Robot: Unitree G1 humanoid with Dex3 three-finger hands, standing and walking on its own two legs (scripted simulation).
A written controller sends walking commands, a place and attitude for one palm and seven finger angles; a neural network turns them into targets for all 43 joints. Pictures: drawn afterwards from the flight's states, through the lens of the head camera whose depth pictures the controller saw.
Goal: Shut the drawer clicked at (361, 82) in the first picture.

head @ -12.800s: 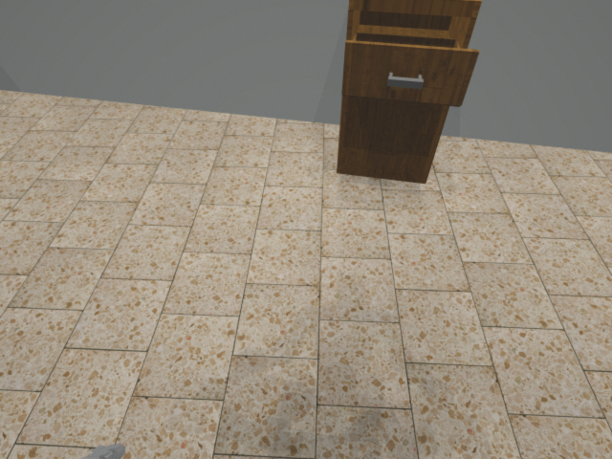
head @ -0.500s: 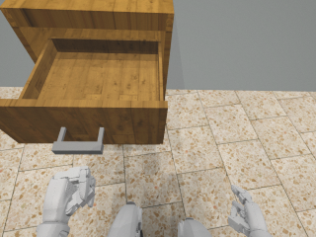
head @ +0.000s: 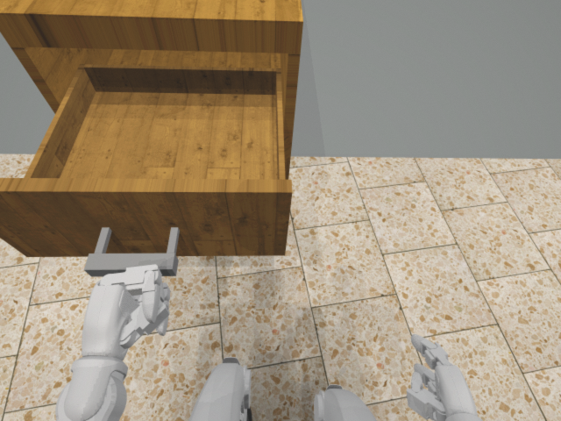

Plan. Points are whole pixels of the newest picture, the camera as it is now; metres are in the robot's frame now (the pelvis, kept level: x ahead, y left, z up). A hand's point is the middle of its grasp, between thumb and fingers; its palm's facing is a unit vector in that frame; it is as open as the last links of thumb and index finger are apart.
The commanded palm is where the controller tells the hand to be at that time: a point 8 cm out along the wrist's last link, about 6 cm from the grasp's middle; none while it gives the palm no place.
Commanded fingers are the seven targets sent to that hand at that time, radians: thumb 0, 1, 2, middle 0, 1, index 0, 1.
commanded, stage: push the drawer shut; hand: left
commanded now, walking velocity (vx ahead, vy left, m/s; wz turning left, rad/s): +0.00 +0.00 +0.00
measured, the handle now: (136, 249) +0.33 +0.22 +0.04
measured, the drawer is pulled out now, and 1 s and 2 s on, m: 0.28 0.18 0.05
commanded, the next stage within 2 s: none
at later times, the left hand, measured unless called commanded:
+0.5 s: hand (165, 276) +0.30 +0.17 +0.03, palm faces +0.04 -1.00 -0.05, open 2.8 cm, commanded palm +0.30 +0.23 +0.04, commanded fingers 0.00 0.90 0.90 -1.40 -1.60 -1.40 -1.60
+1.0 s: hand (170, 232) +0.36 +0.18 +0.03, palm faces +0.05 -1.00 -0.03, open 3.0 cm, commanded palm +0.35 +0.23 +0.04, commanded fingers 0.00 0.90 0.90 -1.40 -1.60 -1.40 -1.60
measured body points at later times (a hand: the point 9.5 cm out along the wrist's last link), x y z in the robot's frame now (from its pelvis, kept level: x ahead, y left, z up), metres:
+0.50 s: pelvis -0.02 +0.00 +0.00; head +0.07 +0.01 +0.44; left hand +0.29 +0.23 +0.04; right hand +0.16 -0.24 -0.10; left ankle +0.06 +0.10 -0.62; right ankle -0.02 -0.11 -0.62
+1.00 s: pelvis -0.01 +0.01 +0.01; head +0.09 +0.03 +0.45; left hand +0.36 +0.23 +0.04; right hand +0.11 -0.25 -0.10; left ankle +0.06 +0.10 -0.62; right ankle -0.02 -0.11 -0.62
